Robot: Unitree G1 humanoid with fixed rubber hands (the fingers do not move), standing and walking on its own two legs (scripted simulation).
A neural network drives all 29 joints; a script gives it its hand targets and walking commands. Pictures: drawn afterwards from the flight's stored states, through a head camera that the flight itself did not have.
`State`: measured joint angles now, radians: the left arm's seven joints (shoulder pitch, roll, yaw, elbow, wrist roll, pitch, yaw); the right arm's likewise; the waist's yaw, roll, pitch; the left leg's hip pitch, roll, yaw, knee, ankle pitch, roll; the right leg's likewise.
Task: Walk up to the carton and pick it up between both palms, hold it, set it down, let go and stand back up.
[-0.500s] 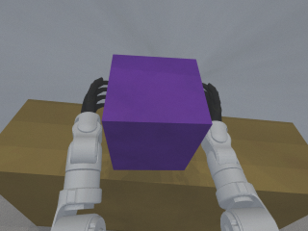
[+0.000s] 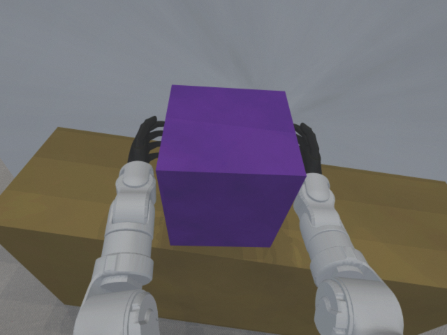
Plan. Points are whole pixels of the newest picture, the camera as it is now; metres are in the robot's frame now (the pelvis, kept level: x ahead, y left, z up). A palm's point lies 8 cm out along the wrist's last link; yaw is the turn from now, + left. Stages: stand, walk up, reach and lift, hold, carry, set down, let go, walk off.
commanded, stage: set down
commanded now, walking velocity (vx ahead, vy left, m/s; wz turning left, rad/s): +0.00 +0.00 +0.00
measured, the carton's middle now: (224, 172) +0.41 +0.04 +0.07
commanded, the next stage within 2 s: none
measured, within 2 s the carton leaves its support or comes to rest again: neither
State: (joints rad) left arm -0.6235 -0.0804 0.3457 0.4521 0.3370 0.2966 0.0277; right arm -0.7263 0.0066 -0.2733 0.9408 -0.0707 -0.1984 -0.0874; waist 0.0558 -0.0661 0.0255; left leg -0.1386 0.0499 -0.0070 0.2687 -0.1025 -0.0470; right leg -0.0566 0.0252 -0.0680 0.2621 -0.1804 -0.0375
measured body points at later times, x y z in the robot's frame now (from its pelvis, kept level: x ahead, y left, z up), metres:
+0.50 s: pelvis +0.01 -0.01 +0.00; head +0.05 +0.00 +0.45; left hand +0.40 +0.18 +0.08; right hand +0.45 -0.12 +0.09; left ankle +0.03 +0.15 -0.75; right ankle -0.02 -0.09 -0.75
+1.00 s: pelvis +0.01 -0.01 -0.01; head +0.08 -0.02 +0.44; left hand +0.41 +0.17 +0.05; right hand +0.47 -0.13 +0.06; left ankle +0.03 +0.15 -0.75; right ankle -0.02 -0.09 -0.75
